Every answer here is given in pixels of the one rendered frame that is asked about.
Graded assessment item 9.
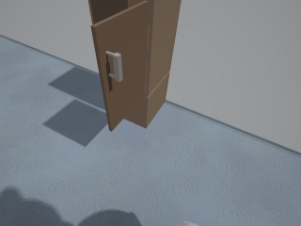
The handle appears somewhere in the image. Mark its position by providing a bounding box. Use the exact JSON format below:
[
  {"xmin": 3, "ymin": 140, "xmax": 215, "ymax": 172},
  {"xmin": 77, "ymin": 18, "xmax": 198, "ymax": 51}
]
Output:
[{"xmin": 105, "ymin": 51, "xmax": 123, "ymax": 82}]

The cupboard door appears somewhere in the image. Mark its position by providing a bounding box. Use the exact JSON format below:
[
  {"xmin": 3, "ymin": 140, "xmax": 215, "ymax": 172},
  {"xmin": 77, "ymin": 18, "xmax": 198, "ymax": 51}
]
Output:
[{"xmin": 90, "ymin": 0, "xmax": 149, "ymax": 132}]

